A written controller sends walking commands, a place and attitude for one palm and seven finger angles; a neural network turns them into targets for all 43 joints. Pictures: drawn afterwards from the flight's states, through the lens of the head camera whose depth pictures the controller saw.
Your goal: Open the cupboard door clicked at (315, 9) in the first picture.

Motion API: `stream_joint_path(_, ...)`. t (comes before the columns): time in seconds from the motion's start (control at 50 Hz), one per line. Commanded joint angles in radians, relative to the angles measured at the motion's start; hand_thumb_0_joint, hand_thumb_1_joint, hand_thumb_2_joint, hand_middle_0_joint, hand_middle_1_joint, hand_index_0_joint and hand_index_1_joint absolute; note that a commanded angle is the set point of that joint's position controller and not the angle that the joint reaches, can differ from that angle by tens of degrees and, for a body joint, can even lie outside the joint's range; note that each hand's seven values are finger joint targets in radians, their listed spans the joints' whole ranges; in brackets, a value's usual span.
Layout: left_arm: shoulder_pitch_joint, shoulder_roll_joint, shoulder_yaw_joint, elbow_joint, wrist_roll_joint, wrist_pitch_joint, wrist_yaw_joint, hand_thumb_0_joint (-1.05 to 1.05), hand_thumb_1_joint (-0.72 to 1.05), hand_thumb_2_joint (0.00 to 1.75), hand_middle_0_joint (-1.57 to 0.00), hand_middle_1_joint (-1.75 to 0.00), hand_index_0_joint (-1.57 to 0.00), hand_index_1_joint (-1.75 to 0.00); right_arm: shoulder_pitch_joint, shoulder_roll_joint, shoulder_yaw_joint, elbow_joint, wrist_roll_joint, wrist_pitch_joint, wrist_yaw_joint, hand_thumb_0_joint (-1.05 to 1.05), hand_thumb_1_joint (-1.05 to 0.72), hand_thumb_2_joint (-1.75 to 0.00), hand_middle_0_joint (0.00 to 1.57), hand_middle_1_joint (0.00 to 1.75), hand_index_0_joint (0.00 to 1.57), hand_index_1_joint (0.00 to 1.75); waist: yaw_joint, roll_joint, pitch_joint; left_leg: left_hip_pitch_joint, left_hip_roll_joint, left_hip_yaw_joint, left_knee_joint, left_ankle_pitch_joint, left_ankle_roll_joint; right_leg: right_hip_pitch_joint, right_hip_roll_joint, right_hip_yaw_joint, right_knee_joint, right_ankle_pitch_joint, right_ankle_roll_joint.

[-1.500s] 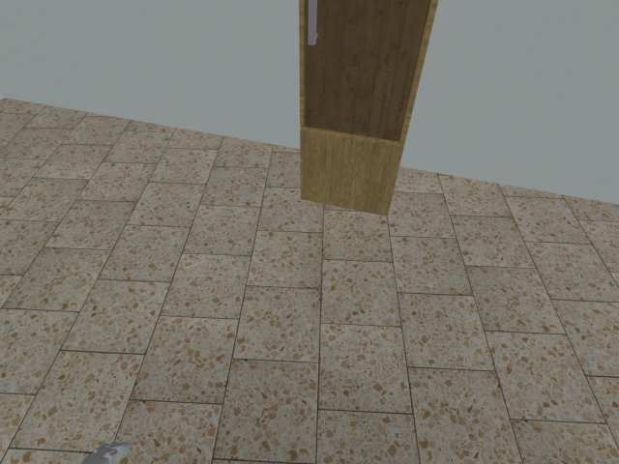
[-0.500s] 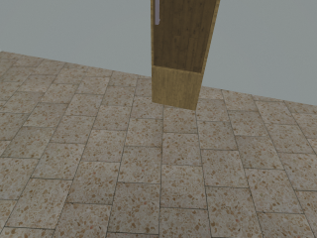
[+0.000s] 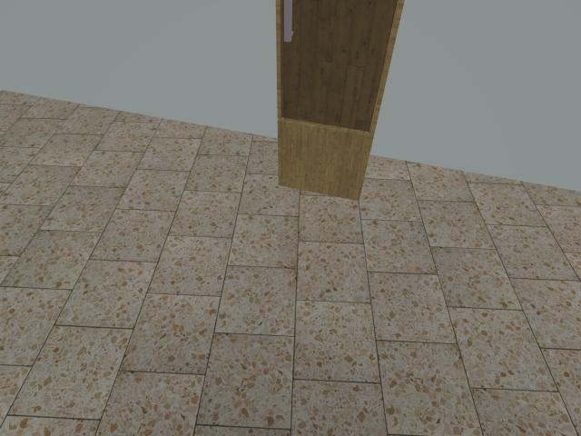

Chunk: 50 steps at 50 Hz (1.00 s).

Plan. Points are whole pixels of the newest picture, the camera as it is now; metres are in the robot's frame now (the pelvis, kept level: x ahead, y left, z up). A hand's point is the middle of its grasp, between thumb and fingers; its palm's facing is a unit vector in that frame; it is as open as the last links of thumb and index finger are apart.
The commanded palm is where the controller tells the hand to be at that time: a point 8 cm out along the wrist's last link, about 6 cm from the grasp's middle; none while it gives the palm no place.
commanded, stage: walk to a spot facing it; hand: left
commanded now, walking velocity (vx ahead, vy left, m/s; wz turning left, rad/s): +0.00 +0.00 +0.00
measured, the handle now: (289, 15) +1.35 +0.08 +0.06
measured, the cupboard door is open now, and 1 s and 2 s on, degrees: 0 0 0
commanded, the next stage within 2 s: turn to face it in 1.08 s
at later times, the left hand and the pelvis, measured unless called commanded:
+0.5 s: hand out of the picture +0.07 +0.22 -0.19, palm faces +0.03 -0.99 -0.14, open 7.4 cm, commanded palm none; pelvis +0.10 +0.04 +0.00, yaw +3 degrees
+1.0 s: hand (201, 314) +0.37 +0.20 -0.18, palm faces +0.19 -0.96 -0.21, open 7.1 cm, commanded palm none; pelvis +0.33 +0.01 -0.01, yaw +9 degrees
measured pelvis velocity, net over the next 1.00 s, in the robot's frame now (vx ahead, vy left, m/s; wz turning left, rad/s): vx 0.33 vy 0.01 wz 0.16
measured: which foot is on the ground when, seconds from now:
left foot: down 0.00-0.78, up 0.80-1.00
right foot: down 0.00-0.34, up 0.36-0.76, down 0.78-1.00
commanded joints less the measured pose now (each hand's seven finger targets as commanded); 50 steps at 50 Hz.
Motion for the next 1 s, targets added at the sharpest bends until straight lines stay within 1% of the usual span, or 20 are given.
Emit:
stream_joint_path(0.0, -0.036, 0.213, 0.041, -0.062, 0.003, -0.029, 0.017, 0.00, 0.90, 0.90, -0.20, -0.30, -0.20, -0.30, -0.040, -0.205, -0.042, -0.063, 0.006, -0.022, -0.009, 0.00, -0.90, -0.90, 0.20, 0.30, 0.20, 0.30, 0.003, -0.013, -0.077, 0.020, 0.109, -0.090, -0.052, 0.149, 0.039, 0.008, -0.126, 0.101, -0.067, 0.158, -0.029)
stream_joint_path(0.06, 0.042, 0.087, 0.014, -0.029, 0.002, -0.010, 0.021, 0.00, 0.90, 0.90, -0.20, -0.30, -0.20, -0.30, 0.024, -0.071, -0.010, -0.036, -0.002, -0.003, -0.003, 0.00, -0.90, -0.90, 0.20, 0.30, 0.20, 0.30, 0.004, -0.023, -0.090, 0.011, 0.093, -0.064, -0.028, 0.028, 0.020, 0.013, -0.123, 0.095, -0.067, -0.011, -0.011)
stream_joint_path(0.12, 0.095, 0.114, 0.030, -0.030, 0.013, 0.006, 0.009, 0.00, 0.90, 0.90, -0.20, -0.30, -0.20, -0.30, 0.056, -0.059, -0.015, -0.041, -0.013, 0.012, 0.004, 0.00, -0.90, -0.90, 0.20, 0.30, 0.20, 0.30, 0.022, -0.084, 0.034, -0.154, 0.037, -0.043, 0.032, -0.277, 0.026, -0.038, -0.139, 0.169, -0.127, -0.393, -0.038)
stream_joint_path(0.2, 0.173, 0.146, 0.061, -0.046, 0.015, -0.004, 0.010, 0.00, 0.90, 0.90, -0.20, -0.30, -0.20, -0.30, 0.069, -0.034, -0.028, -0.081, -0.013, 0.007, 0.008, 0.00, -0.90, -0.90, 0.20, 0.30, 0.20, 0.30, 0.035, -0.181, 0.103, -0.289, 0.018, 0.035, 0.293, -0.257, 0.026, -0.052, -0.287, 0.333, -0.241, -0.543, -0.140)
stream_joint_path(0.28, 0.122, 0.088, 0.063, -0.073, 0.010, -0.018, 0.007, 0.00, 0.90, 0.90, -0.20, -0.30, -0.20, -0.30, 0.231, 0.009, -0.035, -0.051, -0.004, -0.021, 0.012, 0.00, -0.90, -0.90, 0.20, 0.30, 0.20, 0.30, -0.046, -0.041, 0.066, -0.022, 0.030, 0.037, 0.079, -0.163, 0.044, -0.188, -0.199, 0.119, -0.045, -0.335, -0.110)
stream_joint_path(0.3, 0.113, 0.035, 0.056, -0.086, 0.006, -0.016, 0.003, 0.00, 0.90, 0.90, -0.20, -0.30, -0.20, -0.30, 0.321, -0.025, -0.047, -0.024, -0.007, -0.028, 0.004, 0.00, -0.90, -0.90, 0.20, 0.30, 0.20, 0.30, -0.074, 0.095, 0.073, 0.073, 0.106, -0.114, -0.031, -0.244, 0.075, -0.299, -0.105, 0.018, 0.135, -0.301, -0.064)
stream_joint_path(0.32, 0.087, -0.027, 0.043, -0.116, 0.004, -0.017, -0.004, 0.00, 0.90, 0.90, -0.20, -0.30, -0.20, -0.30, 0.427, -0.103, -0.072, 0.002, -0.017, -0.035, -0.007, 0.00, -0.90, -0.90, 0.20, 0.30, 0.20, 0.30, -0.107, 0.309, 0.073, 0.152, 0.303, -0.409, -0.188, -0.364, 0.158, -0.467, 0.000, -0.127, 0.428, -0.306, -0.010)
stream_joint_path(0.34, 0.017, -0.016, 0.045, -0.149, 0.018, -0.028, 0.002, 0.00, 0.90, 0.90, -0.20, -0.30, -0.20, -0.30, 0.465, -0.098, -0.071, 0.008, -0.013, -0.036, -0.012, 0.00, -0.90, -0.90, 0.20, 0.30, 0.20, 0.30, -0.108, 0.248, 0.131, 0.141, 0.368, -0.509, -0.238, -0.302, 0.214, -0.561, -0.020, -0.056, 0.576, -0.351, -0.016)
stream_joint_path(0.38, 0.013, -0.011, 0.055, -0.135, 0.021, -0.039, -0.004, 0.00, 0.90, 0.90, -0.20, -0.30, -0.20, -0.30, 0.433, -0.018, -0.054, -0.001, -0.002, -0.049, -0.020, 0.00, -0.90, -0.90, 0.20, 0.30, 0.20, 0.30, -0.076, 0.099, 0.146, 0.123, 0.345, -0.447, -0.210, -0.108, 0.236, -0.605, -0.093, -0.002, 0.696, -0.236, -0.019)
stream_joint_path(0.42, 0.041, -0.050, 0.055, -0.115, 0.021, -0.045, -0.014, 0.00, 0.90, 0.90, -0.20, -0.30, -0.20, -0.30, 0.427, 0.021, -0.044, -0.001, -0.005, -0.070, -0.027, 0.00, -0.90, -0.90, 0.20, 0.30, 0.20, 0.30, -0.054, 0.067, 0.106, 0.171, 0.297, -0.305, -0.174, 0.170, 0.215, -0.588, -0.112, -0.019, 0.721, -0.166, -0.001)
stream_joint_path(0.5, 0.038, -0.093, 0.054, -0.112, 0.017, -0.032, -0.020, 0.00, 0.90, 0.90, -0.20, -0.30, -0.20, -0.30, 0.464, 0.058, -0.044, 0.027, 0.001, -0.085, -0.039, 0.00, -0.90, -0.90, 0.20, 0.30, 0.20, 0.30, -0.037, 0.106, 0.068, 0.202, 0.228, -0.143, -0.163, 0.372, 0.188, -0.582, -0.111, -0.065, 0.684, -0.064, 0.019)
stream_joint_path(0.64, -0.106, -0.134, 0.051, -0.163, 0.006, -0.040, -0.024, 0.00, 0.90, 0.90, -0.20, -0.30, -0.20, -0.30, 0.496, 0.079, -0.046, 0.069, -0.006, -0.083, -0.043, 0.00, -0.90, -0.90, 0.20, 0.30, 0.20, 0.30, -0.053, 0.143, 0.127, 0.125, 0.208, -0.034, -0.152, 0.527, 0.164, -0.385, -0.060, -0.160, 0.297, 0.026, -0.013)
stream_joint_path(0.7, 0.096, -0.091, 0.071, -0.109, 0.012, -0.049, -0.013, 0.00, 0.90, 0.90, -0.20, -0.30, -0.20, -0.30, 0.452, 0.048, -0.059, 0.065, -0.001, -0.081, -0.042, 0.00, -0.90, -0.90, 0.20, 0.30, 0.20, 0.30, 0.048, 0.116, 0.017, 0.111, 0.212, -0.007, 0.080, 0.742, 0.137, -0.115, -0.015, -0.161, 0.228, 0.049, -0.053)
stream_joint_path(0.72, 0.248, -0.058, 0.085, -0.064, 0.018, -0.057, -0.009, 0.00, 0.90, 0.90, -0.20, -0.30, -0.20, -0.30, 0.427, 0.043, -0.062, 0.055, 0.002, -0.079, -0.038, 0.00, -0.90, -0.90, 0.20, 0.30, 0.20, 0.30, 0.117, 0.081, -0.054, 0.037, 0.177, 0.017, 0.259, 0.665, 0.107, 0.082, -0.016, -0.146, 0.180, 0.086, -0.062)
stream_joint_path(0.74, 0.383, 0.027, 0.108, -0.030, 0.030, -0.073, 0.002, 0.00, 0.90, 0.90, -0.20, -0.30, -0.20, -0.30, 0.457, 0.080, -0.058, 0.041, 0.010, -0.078, -0.025, 0.00, -0.90, -0.90, 0.20, 0.30, 0.20, 0.30, 0.159, -0.076, -0.168, -0.177, 0.102, 0.044, 0.562, 0.352, 0.075, 0.341, -0.199, 0.062, 0.131, 0.019, -0.120)
stream_joint_path(0.76, 0.448, 0.123, 0.130, -0.013, 0.022, -0.072, 0.013, 0.00, 0.90, 0.90, -0.20, -0.30, -0.20, -0.30, 0.524, 0.141, -0.050, 0.017, 0.015, -0.080, -0.023, 0.00, -0.90, -0.90, 0.20, 0.30, 0.20, 0.30, 0.127, -0.279, -0.295, -0.385, -0.039, 0.042, 0.923, -0.313, 0.044, 0.452, -0.492, 0.523, -0.013, 0.015, -0.219)
stream_joint_path(0.78, 0.387, 0.097, 0.128, -0.024, 0.001, -0.064, 0.018, 0.00, 0.90, 0.90, -0.20, -0.30, -0.20, -0.30, 0.433, 0.117, -0.057, -0.004, 0.017, -0.069, -0.024, 0.00, -0.90, -0.90, 0.20, 0.30, 0.20, 0.30, 0.125, -0.133, -0.199, -0.419, 0.014, -0.047, 1.040, -0.314, 0.076, 0.331, -0.499, 0.542, -0.110, -0.094, -0.239)
stream_joint_path(0.82, 0.236, 0.008, 0.103, -0.053, 0.008, -0.067, 0.020, 0.00, 0.90, 0.90, -0.20, -0.30, -0.20, -0.30, 0.325, 0.147, -0.061, -0.022, 0.005, -0.063, -0.011, 0.00, -0.90, -0.90, 0.20, 0.30, 0.20, 0.30, 0.074, -0.052, -0.008, -0.464, 0.099, -0.034, 1.049, -0.168, 0.074, 0.045, -0.439, 0.378, -0.159, -0.215, -0.195)
stream_joint_path(0.88, 0.146, -0.085, 0.071, -0.058, 0.020, -0.082, 0.026, 0.00, 0.90, 0.90, -0.20, -0.30, -0.20, -0.30, 0.350, 0.194, -0.060, -0.019, -0.010, -0.025, -0.003, 0.00, -0.90, -0.90, 0.20, 0.30, 0.20, 0.30, -0.020, -0.026, 0.051, -0.371, 0.134, -0.031, 0.932, -0.117, 0.053, -0.181, -0.368, 0.114, -0.186, -0.111, -0.143)
stream_joint_path(0.98, 0.144, -0.091, 0.066, -0.060, 0.024, -0.087, 0.024, 0.00, 0.90, 0.90, -0.20, -0.30, -0.20, -0.30, 0.261, 0.194, -0.067, -0.080, -0.011, 0.005, 0.020, 0.00, -0.90, -0.90, 0.20, 0.30, 0.20, 0.30, -0.049, -0.115, 0.103, -0.372, 0.151, 0.035, 0.673, 0.004, 0.011, -0.260, -0.311, -0.089, -0.240, -0.073, -0.115)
